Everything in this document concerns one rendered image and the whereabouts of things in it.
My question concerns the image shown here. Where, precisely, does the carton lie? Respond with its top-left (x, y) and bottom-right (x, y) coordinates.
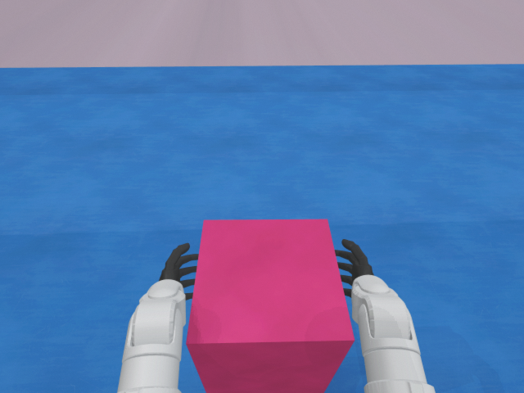
top-left (186, 219), bottom-right (355, 393)

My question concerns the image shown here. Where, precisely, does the robot right forearm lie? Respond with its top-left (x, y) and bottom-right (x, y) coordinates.
top-left (351, 275), bottom-right (436, 393)

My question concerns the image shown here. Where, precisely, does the robot left forearm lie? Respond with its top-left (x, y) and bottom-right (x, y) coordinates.
top-left (117, 279), bottom-right (186, 393)

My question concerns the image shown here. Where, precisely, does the right robot hand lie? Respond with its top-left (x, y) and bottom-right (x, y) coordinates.
top-left (335, 239), bottom-right (374, 298)

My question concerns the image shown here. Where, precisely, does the left robot hand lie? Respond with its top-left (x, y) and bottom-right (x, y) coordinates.
top-left (159, 243), bottom-right (199, 300)

